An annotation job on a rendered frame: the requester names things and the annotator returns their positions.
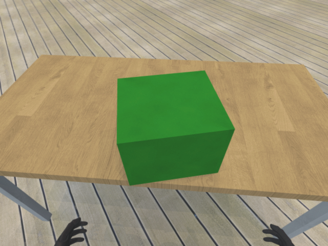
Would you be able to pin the robot right hand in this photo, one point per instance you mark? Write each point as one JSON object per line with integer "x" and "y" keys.
{"x": 283, "y": 239}

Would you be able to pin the carton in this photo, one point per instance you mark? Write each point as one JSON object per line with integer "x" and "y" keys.
{"x": 170, "y": 126}

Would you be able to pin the robot left hand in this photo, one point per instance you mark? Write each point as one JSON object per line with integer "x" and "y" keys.
{"x": 65, "y": 239}

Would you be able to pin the table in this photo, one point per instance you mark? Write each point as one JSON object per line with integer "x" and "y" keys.
{"x": 58, "y": 121}

